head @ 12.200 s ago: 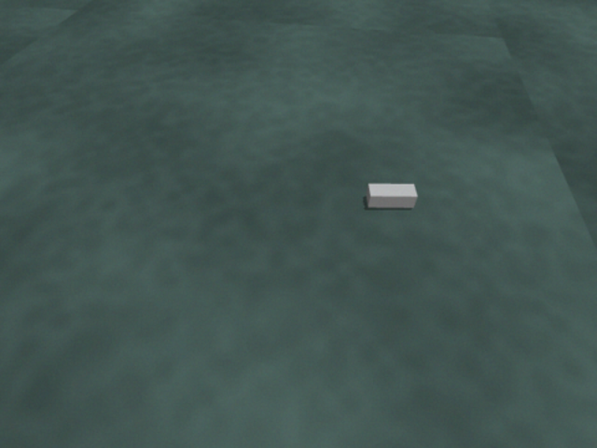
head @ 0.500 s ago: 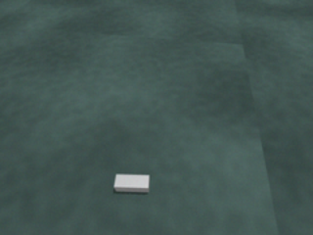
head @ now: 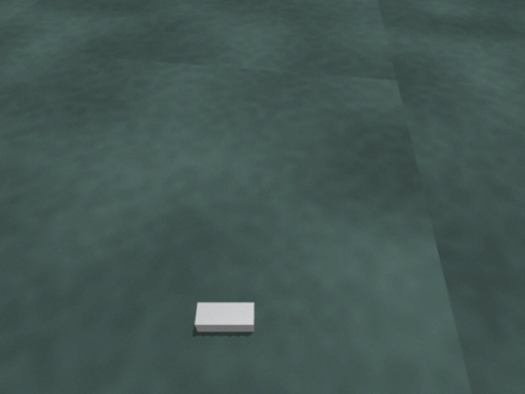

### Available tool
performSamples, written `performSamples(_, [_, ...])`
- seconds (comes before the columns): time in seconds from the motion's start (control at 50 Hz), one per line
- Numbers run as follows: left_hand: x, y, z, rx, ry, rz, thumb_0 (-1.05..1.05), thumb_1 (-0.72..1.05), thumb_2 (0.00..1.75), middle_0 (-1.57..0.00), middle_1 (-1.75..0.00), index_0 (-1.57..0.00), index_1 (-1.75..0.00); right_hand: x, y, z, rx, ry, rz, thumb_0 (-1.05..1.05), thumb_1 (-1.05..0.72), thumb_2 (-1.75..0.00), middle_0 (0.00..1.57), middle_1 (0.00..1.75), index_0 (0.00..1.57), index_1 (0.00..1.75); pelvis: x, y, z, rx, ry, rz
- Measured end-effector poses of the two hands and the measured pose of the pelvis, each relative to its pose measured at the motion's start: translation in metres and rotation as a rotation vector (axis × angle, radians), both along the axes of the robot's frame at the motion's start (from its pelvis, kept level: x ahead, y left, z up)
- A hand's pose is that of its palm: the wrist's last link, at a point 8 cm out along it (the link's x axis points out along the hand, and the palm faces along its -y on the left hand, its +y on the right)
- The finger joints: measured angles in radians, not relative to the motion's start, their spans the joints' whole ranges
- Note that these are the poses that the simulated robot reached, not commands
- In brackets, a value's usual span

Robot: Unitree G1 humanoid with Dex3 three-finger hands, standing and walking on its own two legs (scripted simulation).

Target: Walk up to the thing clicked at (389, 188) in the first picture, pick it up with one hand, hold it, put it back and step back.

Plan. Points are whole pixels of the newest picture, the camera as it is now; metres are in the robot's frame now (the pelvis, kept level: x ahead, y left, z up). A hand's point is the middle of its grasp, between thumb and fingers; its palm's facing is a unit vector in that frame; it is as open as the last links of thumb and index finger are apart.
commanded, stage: stand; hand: left
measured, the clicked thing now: (225, 317) +0.50 +0.14 -0.73
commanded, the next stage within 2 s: none
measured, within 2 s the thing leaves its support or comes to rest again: neither
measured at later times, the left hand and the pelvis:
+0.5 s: hand out of the picture +0.09 +0.26 -0.14, palm faces -0.02 -0.94 -0.35, open 7.4 cm; pelvis +0.01 +0.00 +0.01, yaw +0 degrees
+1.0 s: hand out of the picture +0.08 +0.25 -0.15, palm faces -0.02 -0.94 -0.34, open 7.4 cm; pelvis +0.01 +0.00 +0.01, yaw +1 degrees
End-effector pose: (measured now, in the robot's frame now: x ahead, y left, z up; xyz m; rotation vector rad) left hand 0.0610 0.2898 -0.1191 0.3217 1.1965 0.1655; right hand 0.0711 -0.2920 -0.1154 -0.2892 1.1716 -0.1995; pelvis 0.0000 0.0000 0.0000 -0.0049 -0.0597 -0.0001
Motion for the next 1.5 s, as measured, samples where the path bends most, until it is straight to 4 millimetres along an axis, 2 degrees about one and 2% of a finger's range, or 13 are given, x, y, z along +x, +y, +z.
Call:
performSamples(0.14, [0.029,0.002,0.01,-0.009,-0.044,-0.006,0.0,0.9,0.9,-0.2,-0.3,-0.21,-0.3,0.0,0.003,0.004,0.005,0.019,0.004,0.0,-0.9,-0.89,0.21,0.3,0.21,0.3,0.005,0.003,0.007,-0.002,-0.005,0.001])
performSamples(0.24, [0.038,0.008,0.014,0.004,-0.054,-0.002,0.0,0.9,0.9,-0.2,-0.3,-0.21,-0.3,0.002,0.001,0.007,-0.005,0.024,0.001,0.0,-0.9,-0.89,0.21,0.29,0.21,0.3,0.006,0.003,0.01,-0.003,-0.005,0.002])
performSamples(0.36, [0.035,0.013,0.016,0.013,-0.03,0.009,0.0,0.9,0.9,-0.2,-0.3,-0.21,-0.3,0.007,-0.002,0.01,-0.015,0.026,0.002,0.0,-0.9,-0.89,0.21,0.29,0.21,0.3,0.007,0.004,0.012,-0.003,-0.001,0.004])
performSamples(0.6, [0.007,0.011,0.012,0.013,0.051,0.046,0.0,0.9,0.9,-0.2,-0.3,-0.21,-0.3,0.017,-0.002,0.01,-0.009,0.036,0.02,0.0,-0.9,-0.89,0.21,0.29,0.21,0.3,0.007,0.001,0.013,-0.003,0.007,0.01])
performSamples(0.74, [0.0,0.009,0.01,0.008,0.07,0.055,0.0,0.9,0.9,-0.2,-0.3,-0.21,-0.3,0.02,-0.002,0.01,-0.007,0.041,0.023,0.0,-0.9,-0.89,0.21,0.29,0.21,0.3,0.009,0.0,0.014,-0.005,0.01,0.011])
performSamples(1.18, [0.022,0.011,0.011,0.009,0.056,0.041,0.0,0.9,0.9,-0.2,-0.3,-0.21,-0.3,0.021,-0.003,0.01,-0.017,0.073,0.013,0.0,-0.9,-0.89,0.21,0.29,0.21,0.3,0.021,0.002,0.015,-0.002,0.027,0.01])
performSamples(1.5, [0.036,0.011,0.013,0.013,0.054,0.043,0.0,0.9,0.9,-0.2,-0.3,-0.21,-0.3,0.039,0.0,0.01,-0.015,0.063,0.023,0.0,-0.9,-0.89,0.21,0.29,0.21,0.3,0.033,0.003,0.015,0.001,0.034,0.01])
